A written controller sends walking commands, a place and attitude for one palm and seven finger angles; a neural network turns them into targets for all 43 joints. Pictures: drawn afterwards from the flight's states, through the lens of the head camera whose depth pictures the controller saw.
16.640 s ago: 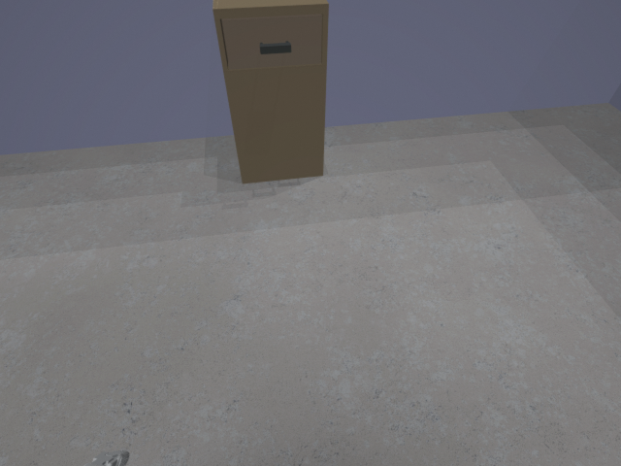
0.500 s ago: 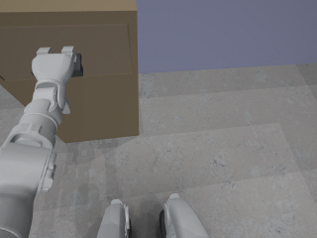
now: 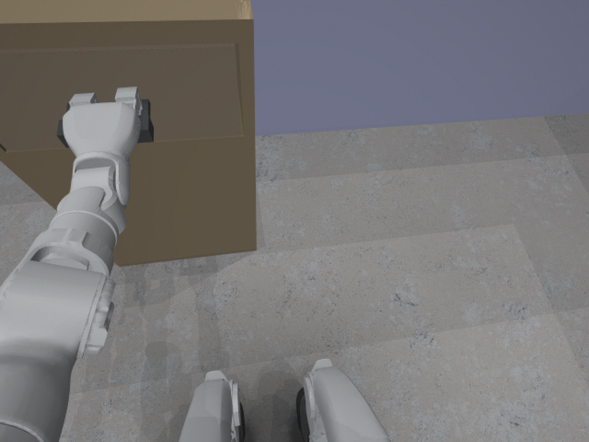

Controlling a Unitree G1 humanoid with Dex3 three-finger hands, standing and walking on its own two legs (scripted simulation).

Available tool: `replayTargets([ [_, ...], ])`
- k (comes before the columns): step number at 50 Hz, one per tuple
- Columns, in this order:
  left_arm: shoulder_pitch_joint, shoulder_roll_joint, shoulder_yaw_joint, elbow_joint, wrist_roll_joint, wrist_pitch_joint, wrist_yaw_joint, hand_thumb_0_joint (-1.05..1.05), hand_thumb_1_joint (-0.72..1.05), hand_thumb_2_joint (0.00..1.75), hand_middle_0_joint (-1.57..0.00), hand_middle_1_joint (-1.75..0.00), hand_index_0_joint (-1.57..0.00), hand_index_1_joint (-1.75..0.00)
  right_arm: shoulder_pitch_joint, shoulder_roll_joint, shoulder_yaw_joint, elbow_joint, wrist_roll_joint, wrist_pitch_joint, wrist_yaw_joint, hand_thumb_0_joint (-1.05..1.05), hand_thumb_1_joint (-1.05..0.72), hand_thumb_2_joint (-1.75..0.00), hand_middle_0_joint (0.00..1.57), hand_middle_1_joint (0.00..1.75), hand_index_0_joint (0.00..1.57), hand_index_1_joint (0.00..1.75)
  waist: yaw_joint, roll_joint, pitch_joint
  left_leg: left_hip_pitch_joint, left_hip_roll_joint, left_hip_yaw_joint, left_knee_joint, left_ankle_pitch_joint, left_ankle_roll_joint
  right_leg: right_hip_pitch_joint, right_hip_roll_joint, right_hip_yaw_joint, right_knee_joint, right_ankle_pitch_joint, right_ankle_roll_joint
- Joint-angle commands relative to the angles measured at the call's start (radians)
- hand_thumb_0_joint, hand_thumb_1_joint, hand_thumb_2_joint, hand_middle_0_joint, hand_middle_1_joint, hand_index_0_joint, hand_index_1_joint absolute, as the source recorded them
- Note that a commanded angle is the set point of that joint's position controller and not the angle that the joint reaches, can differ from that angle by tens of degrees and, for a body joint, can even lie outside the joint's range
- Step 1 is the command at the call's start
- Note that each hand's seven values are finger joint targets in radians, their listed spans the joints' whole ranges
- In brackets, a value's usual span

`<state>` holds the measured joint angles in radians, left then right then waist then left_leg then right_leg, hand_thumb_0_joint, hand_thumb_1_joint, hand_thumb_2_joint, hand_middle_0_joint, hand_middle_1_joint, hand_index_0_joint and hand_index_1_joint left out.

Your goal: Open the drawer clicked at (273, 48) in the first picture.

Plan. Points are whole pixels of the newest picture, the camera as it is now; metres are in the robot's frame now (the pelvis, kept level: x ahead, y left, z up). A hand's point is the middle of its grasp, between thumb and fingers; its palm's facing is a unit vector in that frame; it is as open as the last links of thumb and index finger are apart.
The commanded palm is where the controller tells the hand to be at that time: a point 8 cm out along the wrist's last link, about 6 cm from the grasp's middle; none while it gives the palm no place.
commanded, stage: close the thumb around the handle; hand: left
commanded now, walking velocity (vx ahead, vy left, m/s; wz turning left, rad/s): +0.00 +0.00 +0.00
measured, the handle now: (108, 119) +0.58 +0.21 +0.02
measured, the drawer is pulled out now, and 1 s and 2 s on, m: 0.00 0.00 0.00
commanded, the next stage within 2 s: pull the drawer open in 0.08 s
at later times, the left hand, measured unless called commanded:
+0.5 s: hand (118, 154) +0.53 +0.20 +0.00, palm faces -0.06 +0.00 -1.00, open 6.1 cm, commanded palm +0.50 +0.18 +0.04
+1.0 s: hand (118, 156) +0.53 +0.20 +0.00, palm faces -0.06 -0.02 -1.00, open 6.1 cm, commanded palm +0.53 +0.19 +0.04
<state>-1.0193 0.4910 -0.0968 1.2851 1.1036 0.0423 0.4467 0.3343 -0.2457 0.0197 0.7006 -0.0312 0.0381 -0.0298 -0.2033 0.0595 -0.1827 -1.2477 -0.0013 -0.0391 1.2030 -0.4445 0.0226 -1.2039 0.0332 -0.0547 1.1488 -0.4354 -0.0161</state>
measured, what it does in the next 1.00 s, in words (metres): shifts its weight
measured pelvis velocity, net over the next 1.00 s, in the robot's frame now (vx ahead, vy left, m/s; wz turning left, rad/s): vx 0.08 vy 0.00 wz -0.02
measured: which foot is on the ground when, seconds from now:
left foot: down 0.00-1.00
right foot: down 0.00-1.00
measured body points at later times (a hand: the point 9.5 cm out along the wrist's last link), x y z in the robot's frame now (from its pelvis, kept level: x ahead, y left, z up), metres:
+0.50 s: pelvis +0.01 +0.01 +0.01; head +0.16 +0.01 +0.44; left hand +0.53 +0.19 +0.05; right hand +0.00 -0.26 -0.12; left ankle +0.05 +0.10 -0.63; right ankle +0.05 -0.11 -0.63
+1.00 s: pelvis +0.08 +0.00 +0.04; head +0.20 +0.00 +0.47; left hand +0.52 +0.20 +0.05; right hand +0.13 -0.27 -0.10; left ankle +0.05 +0.10 -0.63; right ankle +0.05 -0.11 -0.63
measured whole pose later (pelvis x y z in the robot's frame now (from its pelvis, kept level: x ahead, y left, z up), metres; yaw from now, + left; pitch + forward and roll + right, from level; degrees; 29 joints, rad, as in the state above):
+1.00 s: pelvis +0.08 +0.00 +0.04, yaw -1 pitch +27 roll -2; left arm -0.66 0.36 -0.08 0.98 1.11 0.02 0.50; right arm 0.27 -0.23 -0.06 0.69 -0.04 0.12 0.01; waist -0.08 0.05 -0.21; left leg -0.99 0.01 0.00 1.05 -0.51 0.03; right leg -0.96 0.04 -0.01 1.00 -0.50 -0.01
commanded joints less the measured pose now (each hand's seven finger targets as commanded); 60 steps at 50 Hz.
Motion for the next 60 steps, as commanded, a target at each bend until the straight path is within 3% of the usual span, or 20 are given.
replayTargets([
  [1,-0.497,0.23,0.044,-0.187,0.012,-0.012,0.004,0.0,0.9,0.9,-0.4,-1.35,-0.4,-1.35,0.175,-0.186,-0.073,-0.037,-0.001,-0.026,-0.018,0.0,-0.9,-0.9,0.2,0.3,0.2,0.3,-0.067,0.087,-0.408,0.322,-0.008,-0.005,-0.147,-0.031,0.038,0.136,0.019,0.016,-0.176,-0.02,-0.012],
  [3,-0.484,0.211,0.04,-0.17,-0.002,-0.009,-0.001,0.0,0.9,0.9,-0.4,-1.35,-0.4,-1.35,0.176,-0.186,-0.072,-0.04,0.0,-0.027,-0.018,0.0,-0.9,-0.9,0.2,0.3,0.2,0.3,-0.074,0.055,-0.395,0.319,-0.006,-0.015,-0.153,-0.035,0.039,0.129,0.02,0.012,-0.176,-0.024,-0.011],
  [5,-0.49,0.252,0.066,-0.198,0.004,-0.02,0.002,0.0,0.9,0.9,-0.4,-1.35,-0.4,-1.35,0.18,-0.192,-0.072,-0.037,-0.001,-0.029,-0.019,0.0,-0.9,-0.9,0.2,0.3,0.2,0.3,-0.053,0.087,-0.426,0.328,-0.006,-0.018,-0.151,-0.034,0.034,0.13,0.018,0.011,-0.164,-0.025,-0.013],
  [7,-0.478,0.21,0.04,-0.194,0.003,-0.014,0.005,0.0,0.9,0.9,-0.4,-1.35,-0.4,-1.35,0.181,-0.187,-0.075,-0.037,0.0,-0.032,-0.017,0.0,-0.9,-0.9,0.2,0.3,0.2,0.3,-0.059,0.081,-0.419,0.334,-0.006,-0.019,-0.153,-0.025,0.035,0.13,0.02,0.01,-0.17,-0.018,-0.013],
  [9,-0.493,0.222,0.048,-0.198,0.007,-0.013,0.011,0.0,0.9,0.9,-0.4,-1.35,-0.4,-1.35,0.182,-0.192,-0.075,-0.034,0.0,-0.031,-0.017,0.0,-0.9,-0.9,0.2,0.3,0.2,0.3,-0.062,0.075,-0.428,0.348,-0.001,-0.033,-0.157,-0.03,0.032,0.108,0.02,0.005,-0.159,-0.021,-0.013],
  [11,-0.447,0.21,0.055,-0.197,0.007,-0.008,0.015,0.0,0.9,0.9,-0.4,-1.35,-0.4,-1.35,0.183,-0.19,-0.078,-0.034,-0.001,-0.029,-0.012,0.0,-0.9,-0.9,0.2,0.3,0.2,0.3,-0.04,0.087,-0.442,0.371,-0.002,-0.032,-0.164,-0.013,0.029,0.122,0.021,0.004,-0.164,-0.012,-0.016],
  [14,-0.413,0.144,0.025,-0.212,-0.006,-0.005,0.011,0.0,0.9,0.9,-0.4,-1.35,-0.4,-1.35,0.18,-0.185,-0.084,-0.033,-0.001,-0.026,-0.007,0.0,-0.9,-0.9,0.2,0.3,0.2,0.3,-0.04,0.075,-0.439,0.402,0.002,-0.035,-0.175,0.009,0.028,0.128,0.021,0.0,-0.173,0.005,-0.015],
  [20,-0.264,0.137,0.053,-0.248,-0.032,-0.018,-0.007,0.0,0.9,0.9,-0.4,-1.35,-0.4,-1.35,0.174,-0.179,-0.09,-0.034,0.0,-0.01,-0.002,0.0,-0.9,-0.9,0.2,0.3,0.2,0.3,0.01,0.056,-0.459,0.45,0.005,-0.021,-0.19,0.099,0.026,0.205,0.026,0.002,-0.191,0.061,-0.018],
  [22,-0.211,0.094,0.027,-0.256,-0.034,-0.024,-0.011,0.0,0.9,0.9,-0.4,-1.35,-0.4,-1.35,0.169,-0.172,-0.091,-0.037,0.002,-0.003,-0.001,0.0,-0.9,-0.9,0.2,0.3,0.2,0.3,0.016,0.043,-0.435,0.461,0.006,-0.016,-0.202,0.123,0.024,0.22,0.028,0.0,-0.202,0.077,-0.02],
  [27,-0.093,0.048,0.029,-0.301,-0.039,-0.047,0.001,0.0,0.9,0.9,-0.4,-1.35,-0.4,-1.35,0.164,-0.161,-0.105,-0.031,-0.001,0.014,0.008,0.0,-0.9,-0.9,0.2,0.3,0.2,0.3,0.044,0.024,-0.439,0.516,0.01,0.0,-0.202,0.254,0.022,0.278,0.032,0.005,-0.215,0.18,-0.021],
  [30,-0.019,0.065,0.066,-0.325,-0.038,-0.057,0.013,0.0,0.9,0.9,-0.4,-1.35,-0.4,-1.35,0.161,-0.159,-0.112,-0.029,-0.004,0.026,0.012,0.0,-0.9,-0.9,0.2,0.3,0.2,0.3,0.068,0.005,-0.459,0.523,0.008,0.014,-0.197,0.332,0.021,0.338,0.032,0.012,-0.209,0.272,-0.02],
  [33,0.026,0.003,0.035,-0.333,-0.035,-0.055,0.025,0.0,0.9,0.9,-0.4,-1.35,-0.4,-1.35,0.149,-0.148,-0.12,-0.03,-0.006,0.036,0.02,0.0,-0.9,-0.9,0.2,0.3,0.2,0.3,0.07,0.0,-0.425,0.536,0.005,0.024,-0.201,0.391,0.02,0.358,0.032,0.016,-0.216,0.338,-0.021],
  [38,0.073,-0.022,0.031,-0.363,-0.022,-0.047,0.043,0.0,0.9,0.9,-0.4,-1.35,-0.4,-1.35,0.138,-0.142,-0.132,-0.028,-0.009,0.054,0.027,0.0,-0.9,-0.9,0.2,0.3,0.2,0.3,0.078,-0.007,-0.436,0.574,0.005,0.032,-0.195,0.495,0.017,0.395,0.028,0.023,-0.213,0.449,-0.02],
  [40,0.125,-0.006,0.055,-0.392,-0.018,-0.046,0.047,0.0,0.9,0.9,-0.4,-1.35,-0.4,-1.35,0.135,-0.141,-0.136,-0.036,-0.009,0.063,0.03,0.0,-0.9,-0.9,0.2,0.3,0.2,0.3,0.097,-0.021,-0.463,0.598,0.004,0.037,-0.193,0.561,0.018,0.44,0.027,0.03,-0.213,0.515,-0.018],
  [44,0.186,-0.056,0.029,-0.426,-0.025,-0.043,0.044,0.0,0.9,0.9,-0.4,-1.35,-0.4,-1.35,0.122,-0.131,-0.139,-0.047,-0.009,0.074,0.037,0.0,-0.9,-0.9,0.2,0.3,0.2,0.3,0.101,-0.033,-0.465,0.616,0.003,0.043,-0.198,0.627,0.018,0.488,0.023,0.035,-0.22,0.594,-0.012],
  [46,0.22,-0.02,0.058,-0.444,-0.021,-0.046,0.045,0.0,0.9,0.9,-0.4,-1.35,-0.4,-1.35,0.111,-0.132,-0.14,-0.053,-0.009,0.078,0.037,0.0,-0.9,-0.9,0.2,0.3,0.2,0.3,0.115,-0.03,-0.463,0.609,0.001,0.049,-0.204,0.629,0.019,0.517,0.021,0.043,-0.224,0.62,-0.012],
  [49,-0.153,0.046,0.043,-0.417,0.015,-0.051,0.067,0.0,0.9,0.9,-0.4,-1.35,-0.4,-1.35,0.135,-0.143,-0.137,-0.01,-0.017,0.069,0.02,0.0,-0.9,-0.9,0.2,0.3,0.2,0.3,0.008,-0.017,-0.395,0.545,0.001,0.033,-0.165,0.516,0.023,0.392,0.018,0.043,-0.21,0.54,-0.006],
  [50,-0.183,0.088,0.067,-0.346,0.027,-0.039,0.076,0.0,0.9,0.9,-0.4,-1.35,-0.4,-1.35,0.138,-0.148,-0.136,0.004,-0.019,0.065,0.015,0.0,-0.9,-0.9,0.2,0.3,0.2,0.3,-0.005,-0.027,-0.367,0.514,-0.001,0.033,-0.149,0.475,0.024,0.356,0.018,0.04,-0.207,0.496,-0.007],
  [55,-0.262,0.11,0.077,-0.32,0.027,-0.01,0.086,0.0,0.9,0.9,-0.4,-1.35,-0.4,-1.35,0.152,-0.153,-0.132,-0.007,-0.027,0.06,0.013,0.0,-0.9,-0.9,0.2,0.3,0.2,0.3,-0.009,0.019,-0.476,0.537,-0.009,0.026,-0.123,0.522,0.021,0.351,0.019,0.037,-0.175,0.506,-0.007],
  [60,-0.319,0.114,0.058,-0.279,0.007,0.014,0.069,0.0,0.9,0.9,-0.4,-1.35,-0.4,-1.35,0.144,-0.156,-0.119,-0.019,-0.018,0.06,0.013,0.0,-0.9,-0.9,0.2,0.3,0.2,0.3,-0.022,0.037,-0.477,0.5,-0.016,0.025,-0.134,0.378,0.025,0.337,0.024,0.03,-0.193,0.377,-0.008],
])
